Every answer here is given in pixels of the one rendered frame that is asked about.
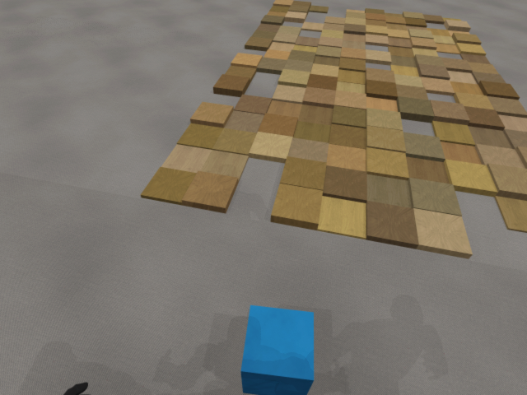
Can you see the carton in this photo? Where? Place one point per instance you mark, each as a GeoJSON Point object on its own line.
{"type": "Point", "coordinates": [278, 356]}

